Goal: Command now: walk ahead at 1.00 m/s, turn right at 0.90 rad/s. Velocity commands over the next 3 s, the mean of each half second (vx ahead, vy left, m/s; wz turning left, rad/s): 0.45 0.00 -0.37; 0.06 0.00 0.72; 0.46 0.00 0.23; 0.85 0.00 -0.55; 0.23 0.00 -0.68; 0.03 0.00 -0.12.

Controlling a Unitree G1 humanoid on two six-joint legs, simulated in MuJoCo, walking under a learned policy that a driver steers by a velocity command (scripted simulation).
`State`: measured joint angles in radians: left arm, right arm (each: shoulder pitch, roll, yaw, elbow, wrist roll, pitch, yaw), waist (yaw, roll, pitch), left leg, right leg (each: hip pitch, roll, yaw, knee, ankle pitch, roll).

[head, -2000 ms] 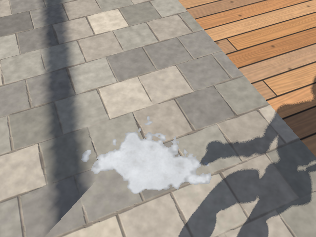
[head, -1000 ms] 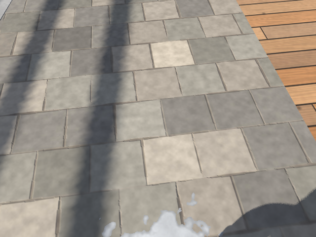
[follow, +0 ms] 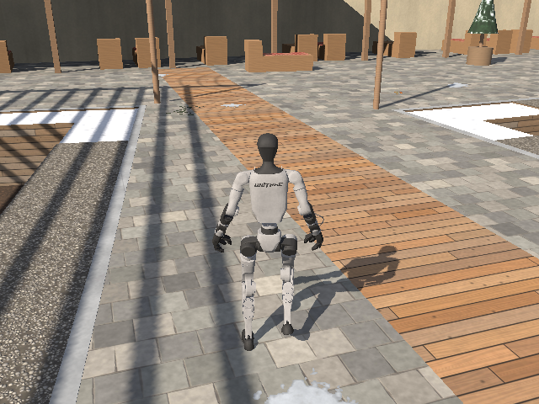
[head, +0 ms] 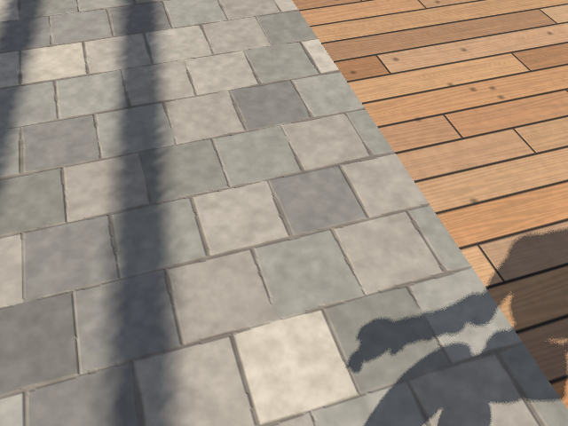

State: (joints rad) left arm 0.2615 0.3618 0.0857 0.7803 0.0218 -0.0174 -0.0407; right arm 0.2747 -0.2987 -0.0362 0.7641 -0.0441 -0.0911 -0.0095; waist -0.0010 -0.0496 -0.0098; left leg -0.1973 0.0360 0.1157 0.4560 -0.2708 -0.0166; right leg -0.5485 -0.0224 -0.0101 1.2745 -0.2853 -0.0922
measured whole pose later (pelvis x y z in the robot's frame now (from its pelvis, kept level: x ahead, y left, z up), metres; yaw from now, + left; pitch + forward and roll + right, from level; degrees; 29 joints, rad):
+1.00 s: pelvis +0.43 +0.06 +0.01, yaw +14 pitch +4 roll -3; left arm 0.02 0.31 0.08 0.74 0.00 0.01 0.03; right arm 0.20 -0.32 -0.09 0.60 0.01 0.03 -0.04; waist -0.01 -0.02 0.05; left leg -0.36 -0.07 -0.12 0.47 -0.17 0.06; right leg -0.58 0.01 0.09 0.99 -0.35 0.08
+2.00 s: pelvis +0.93 +0.19 -0.01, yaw +2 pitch +1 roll +2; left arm 0.04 0.31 0.06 0.70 -0.01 -0.03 -0.08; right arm 0.44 -0.28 -0.06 0.88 0.00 -0.09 -0.02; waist -0.05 -0.03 0.05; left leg 0.14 -0.01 0.28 0.27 -0.41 -0.02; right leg -0.77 -0.07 -0.10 0.84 0.05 -0.08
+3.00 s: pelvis +1.26 +0.23 -0.01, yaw -22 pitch -1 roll +0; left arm 0.24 0.22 0.05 0.72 0.01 0.03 0.01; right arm 0.14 -0.22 -0.03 0.70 -0.01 -0.02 0.00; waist 0.00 0.02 0.03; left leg -0.30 -0.02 -0.04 0.57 -0.26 -0.01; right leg -0.20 0.05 0.12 0.58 -0.36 0.00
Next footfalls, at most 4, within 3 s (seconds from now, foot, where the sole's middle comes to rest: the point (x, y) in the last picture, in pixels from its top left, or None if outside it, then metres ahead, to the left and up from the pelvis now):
0.22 right None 0.40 -0.08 -0.77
0.74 left None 0.49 0.15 -0.77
1.24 right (320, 413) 0.53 -0.07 -0.77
1.66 left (182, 311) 0.80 0.28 -0.77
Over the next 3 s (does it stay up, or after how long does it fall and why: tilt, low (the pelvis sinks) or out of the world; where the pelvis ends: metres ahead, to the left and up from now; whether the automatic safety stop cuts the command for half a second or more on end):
stays up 1.26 0.23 -0.01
